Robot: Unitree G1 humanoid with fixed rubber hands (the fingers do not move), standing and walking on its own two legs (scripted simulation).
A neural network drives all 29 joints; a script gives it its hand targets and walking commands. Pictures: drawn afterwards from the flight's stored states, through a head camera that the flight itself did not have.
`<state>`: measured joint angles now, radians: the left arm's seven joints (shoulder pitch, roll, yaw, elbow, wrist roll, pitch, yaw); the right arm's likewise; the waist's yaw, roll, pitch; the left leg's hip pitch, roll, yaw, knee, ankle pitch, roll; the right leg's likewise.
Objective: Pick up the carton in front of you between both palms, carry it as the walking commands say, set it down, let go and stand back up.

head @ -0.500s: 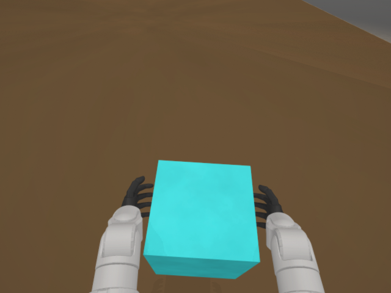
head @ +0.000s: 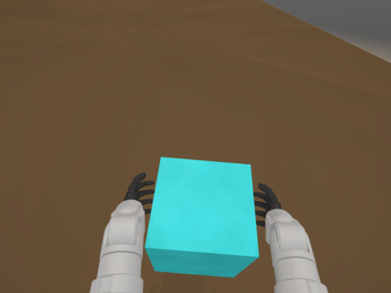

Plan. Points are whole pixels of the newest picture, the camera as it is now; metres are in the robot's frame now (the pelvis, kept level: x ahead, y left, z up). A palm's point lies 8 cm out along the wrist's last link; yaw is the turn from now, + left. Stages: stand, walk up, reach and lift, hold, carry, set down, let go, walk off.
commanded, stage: set down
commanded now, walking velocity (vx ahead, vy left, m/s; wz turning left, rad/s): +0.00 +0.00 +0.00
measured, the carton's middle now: (199, 221) +0.33 +0.01 -0.05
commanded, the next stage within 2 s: none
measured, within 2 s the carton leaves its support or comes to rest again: neither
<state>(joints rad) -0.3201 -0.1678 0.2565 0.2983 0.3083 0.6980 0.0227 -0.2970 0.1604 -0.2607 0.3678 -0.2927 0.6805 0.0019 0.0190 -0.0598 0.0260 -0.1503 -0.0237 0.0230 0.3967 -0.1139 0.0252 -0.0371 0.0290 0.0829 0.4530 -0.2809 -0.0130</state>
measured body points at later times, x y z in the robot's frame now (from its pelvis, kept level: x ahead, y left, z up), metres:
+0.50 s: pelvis -0.02 -0.01 -0.06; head +0.18 +0.02 +0.34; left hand +0.37 +0.17 -0.14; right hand +0.37 -0.13 -0.15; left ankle +0.08 +0.10 -0.74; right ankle -0.01 -0.12 -0.74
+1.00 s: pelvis -0.04 -0.01 -0.18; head +0.21 +0.01 +0.19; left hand +0.41 +0.18 -0.26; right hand +0.43 -0.11 -0.28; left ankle +0.07 +0.11 -0.74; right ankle -0.01 -0.12 -0.74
